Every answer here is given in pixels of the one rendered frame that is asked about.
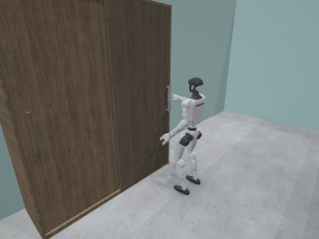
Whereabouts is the left robot forearm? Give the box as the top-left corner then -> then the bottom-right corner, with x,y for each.
168,120 -> 185,137

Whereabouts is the humanoid robot torso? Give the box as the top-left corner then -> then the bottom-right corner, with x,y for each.
185,97 -> 204,141

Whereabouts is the robot right thigh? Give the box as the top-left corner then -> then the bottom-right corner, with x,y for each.
186,131 -> 202,160

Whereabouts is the robot right hand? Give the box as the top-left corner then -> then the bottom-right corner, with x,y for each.
170,94 -> 178,102

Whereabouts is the right robot forearm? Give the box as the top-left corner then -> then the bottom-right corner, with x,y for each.
177,97 -> 187,102

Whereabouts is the handle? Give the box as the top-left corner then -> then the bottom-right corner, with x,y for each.
166,86 -> 171,112
26,112 -> 41,153

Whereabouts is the robot left hand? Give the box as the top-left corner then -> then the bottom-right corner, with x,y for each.
159,133 -> 171,145

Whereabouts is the wardrobe door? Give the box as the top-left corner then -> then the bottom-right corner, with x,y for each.
0,0 -> 120,234
104,0 -> 170,190

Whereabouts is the left robot upper arm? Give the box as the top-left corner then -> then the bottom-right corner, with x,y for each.
181,99 -> 191,126

